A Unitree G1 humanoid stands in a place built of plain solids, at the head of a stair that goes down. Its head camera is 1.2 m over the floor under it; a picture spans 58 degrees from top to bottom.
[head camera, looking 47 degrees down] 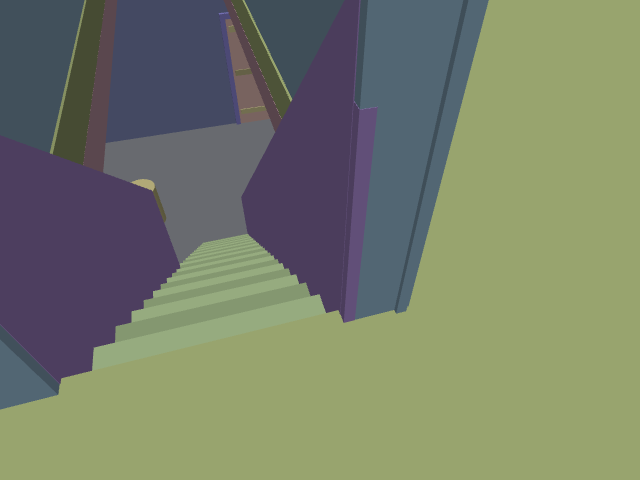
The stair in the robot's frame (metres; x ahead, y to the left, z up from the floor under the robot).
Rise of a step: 0.21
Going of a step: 0.23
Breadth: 0.93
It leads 16 degrees to the left of straight ahead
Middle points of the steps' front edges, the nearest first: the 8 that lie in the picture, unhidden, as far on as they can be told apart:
0.69 0.35 0.00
0.90 0.41 -0.21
1.12 0.47 -0.42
1.34 0.54 -0.63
1.56 0.60 -0.84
1.77 0.66 -1.05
1.99 0.73 -1.26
2.21 0.79 -1.48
